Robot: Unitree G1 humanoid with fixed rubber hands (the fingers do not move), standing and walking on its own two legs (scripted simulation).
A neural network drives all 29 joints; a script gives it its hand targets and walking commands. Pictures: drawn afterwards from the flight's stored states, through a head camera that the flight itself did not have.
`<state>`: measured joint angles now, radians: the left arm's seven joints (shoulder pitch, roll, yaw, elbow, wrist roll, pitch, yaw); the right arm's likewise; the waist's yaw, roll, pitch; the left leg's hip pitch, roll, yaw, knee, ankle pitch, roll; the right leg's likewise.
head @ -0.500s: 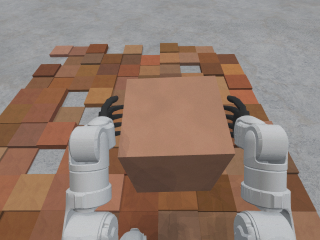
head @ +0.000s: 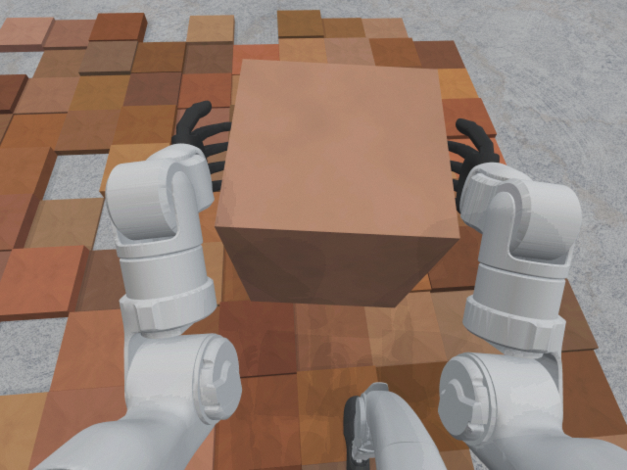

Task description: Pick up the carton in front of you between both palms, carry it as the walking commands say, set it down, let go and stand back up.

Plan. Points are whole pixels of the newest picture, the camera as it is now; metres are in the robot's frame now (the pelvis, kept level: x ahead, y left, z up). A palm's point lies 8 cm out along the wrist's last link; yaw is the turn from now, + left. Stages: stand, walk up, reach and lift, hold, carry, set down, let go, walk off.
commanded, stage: carry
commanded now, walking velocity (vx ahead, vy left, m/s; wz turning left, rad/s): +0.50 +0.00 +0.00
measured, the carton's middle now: (330, 202) +0.42 -0.01 +0.06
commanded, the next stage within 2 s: none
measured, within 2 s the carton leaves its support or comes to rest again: neither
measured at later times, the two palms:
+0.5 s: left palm out of the picture +0.71 +0.21 +0.17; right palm out of the picture +0.71 -0.09 +0.18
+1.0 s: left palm out of the picture +1.02 +0.15 +0.16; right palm out of the picture +1.00 -0.15 +0.14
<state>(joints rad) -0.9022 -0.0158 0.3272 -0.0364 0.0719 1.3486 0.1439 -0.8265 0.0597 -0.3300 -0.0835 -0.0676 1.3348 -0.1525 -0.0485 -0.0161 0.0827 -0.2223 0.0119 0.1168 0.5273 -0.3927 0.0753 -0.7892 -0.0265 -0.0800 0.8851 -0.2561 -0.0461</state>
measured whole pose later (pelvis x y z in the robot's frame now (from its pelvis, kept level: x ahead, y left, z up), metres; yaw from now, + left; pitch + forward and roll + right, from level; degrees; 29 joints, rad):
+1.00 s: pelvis +0.64 +0.01 -0.01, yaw +1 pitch +4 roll +2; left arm -0.86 0.02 0.30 0.30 0.11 1.28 0.09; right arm -0.83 -0.02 -0.23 0.29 -0.06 1.29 -0.15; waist -0.05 0.00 -0.08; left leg -0.14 -0.01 0.07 0.77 -0.58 0.02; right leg -0.46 0.00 -0.11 0.48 -0.09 -0.07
